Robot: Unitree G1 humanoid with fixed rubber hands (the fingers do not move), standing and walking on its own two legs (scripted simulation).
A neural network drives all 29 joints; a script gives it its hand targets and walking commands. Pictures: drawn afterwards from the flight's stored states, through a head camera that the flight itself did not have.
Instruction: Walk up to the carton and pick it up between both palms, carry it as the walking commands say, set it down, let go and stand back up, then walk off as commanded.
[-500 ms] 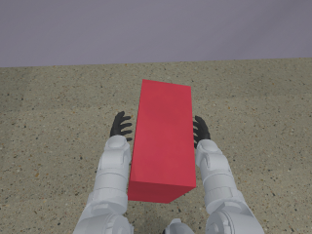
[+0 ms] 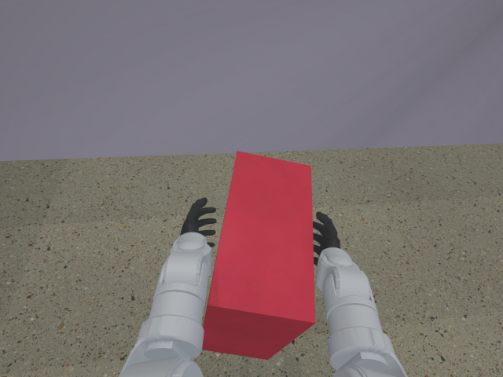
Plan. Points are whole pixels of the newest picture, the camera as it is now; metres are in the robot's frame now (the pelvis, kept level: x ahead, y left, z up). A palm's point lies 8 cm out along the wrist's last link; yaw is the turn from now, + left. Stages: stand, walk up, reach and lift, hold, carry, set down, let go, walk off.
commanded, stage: reach and lift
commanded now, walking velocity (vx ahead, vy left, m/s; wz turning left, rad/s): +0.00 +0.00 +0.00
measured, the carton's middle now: (253, 260) +0.37 -0.01 -0.05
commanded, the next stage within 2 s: hold in 1.48 s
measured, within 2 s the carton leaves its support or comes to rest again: neither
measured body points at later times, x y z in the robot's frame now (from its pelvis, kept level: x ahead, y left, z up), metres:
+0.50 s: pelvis -0.01 +0.00 +0.00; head -0.05 +0.02 +0.45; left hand +0.34 +0.11 +0.07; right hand +0.33 -0.13 +0.06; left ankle +0.05 +0.11 -0.72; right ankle +0.05 -0.13 -0.72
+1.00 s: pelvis +0.00 +0.01 +0.01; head -0.05 +0.03 +0.45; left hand +0.34 +0.11 +0.07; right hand +0.33 -0.12 +0.06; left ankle +0.05 +0.11 -0.72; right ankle +0.05 -0.13 -0.72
